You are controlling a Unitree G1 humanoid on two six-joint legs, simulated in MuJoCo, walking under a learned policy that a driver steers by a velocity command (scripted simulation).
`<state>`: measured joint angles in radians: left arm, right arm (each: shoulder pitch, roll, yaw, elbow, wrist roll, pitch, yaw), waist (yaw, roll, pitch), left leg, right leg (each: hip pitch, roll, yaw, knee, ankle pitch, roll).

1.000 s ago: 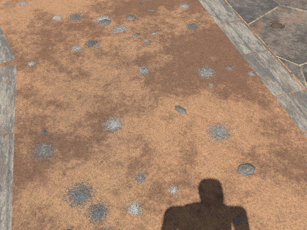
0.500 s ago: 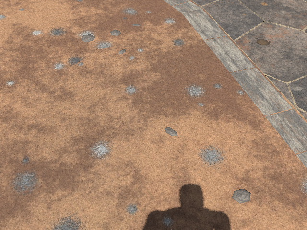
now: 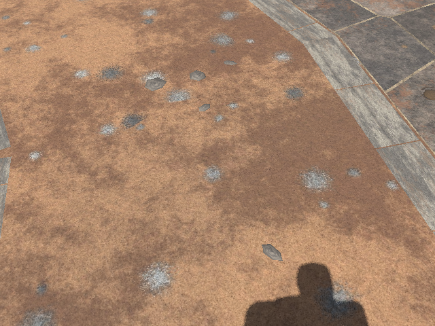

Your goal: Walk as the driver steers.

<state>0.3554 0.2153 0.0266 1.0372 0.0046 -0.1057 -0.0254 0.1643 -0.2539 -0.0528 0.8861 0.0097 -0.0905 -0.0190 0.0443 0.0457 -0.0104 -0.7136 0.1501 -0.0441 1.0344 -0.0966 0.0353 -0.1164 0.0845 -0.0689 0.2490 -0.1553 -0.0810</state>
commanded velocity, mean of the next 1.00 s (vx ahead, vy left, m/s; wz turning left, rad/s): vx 0.50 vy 0.00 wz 0.06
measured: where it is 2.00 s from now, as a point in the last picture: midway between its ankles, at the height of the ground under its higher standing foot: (200, 183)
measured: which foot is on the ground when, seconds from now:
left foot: up 0.00-0.24, down 0.26-0.86, up 0.88-1.00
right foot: down 0.00-0.26, up 0.28-0.82, down 0.84-1.00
